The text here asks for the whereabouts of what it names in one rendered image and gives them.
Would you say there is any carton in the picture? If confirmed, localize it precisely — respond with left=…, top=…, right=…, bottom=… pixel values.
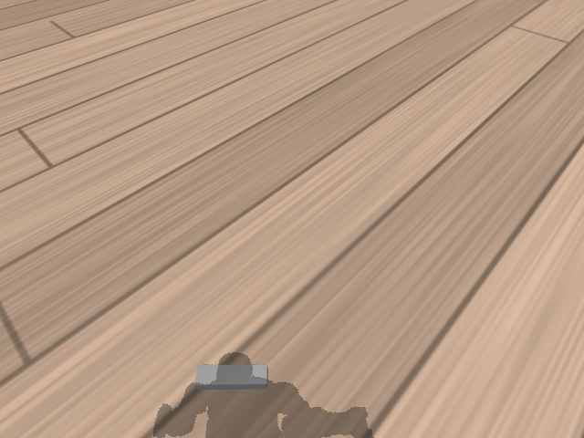
left=194, top=364, right=268, bottom=390

